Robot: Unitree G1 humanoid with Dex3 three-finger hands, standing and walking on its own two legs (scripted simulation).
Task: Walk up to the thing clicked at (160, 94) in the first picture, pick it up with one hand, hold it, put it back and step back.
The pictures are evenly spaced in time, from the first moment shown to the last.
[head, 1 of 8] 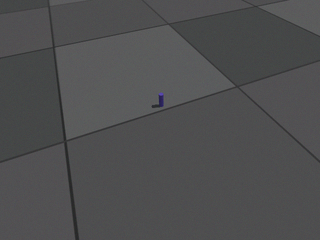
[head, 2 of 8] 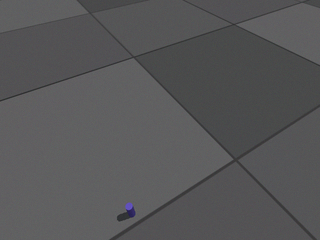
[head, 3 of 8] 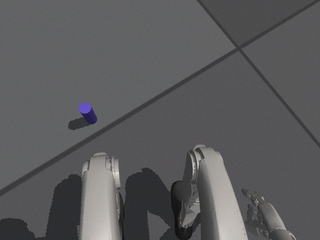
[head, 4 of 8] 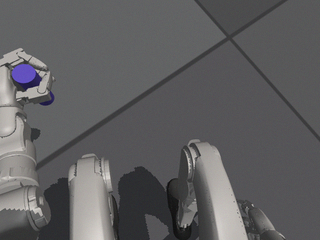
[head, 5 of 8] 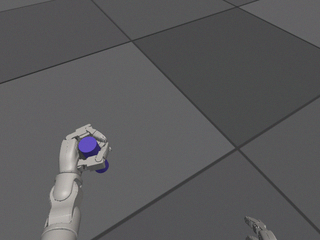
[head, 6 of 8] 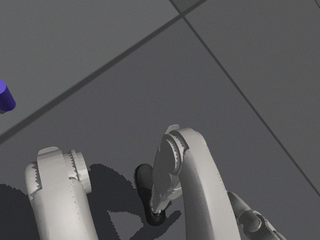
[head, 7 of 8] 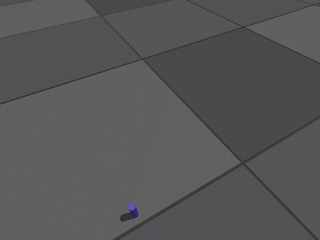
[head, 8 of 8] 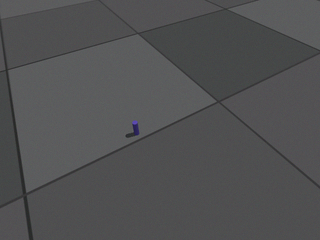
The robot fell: no
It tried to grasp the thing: yes
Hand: left
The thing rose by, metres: 0.69
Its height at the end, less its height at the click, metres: +0.00
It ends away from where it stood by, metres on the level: 0.02
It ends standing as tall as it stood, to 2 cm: yes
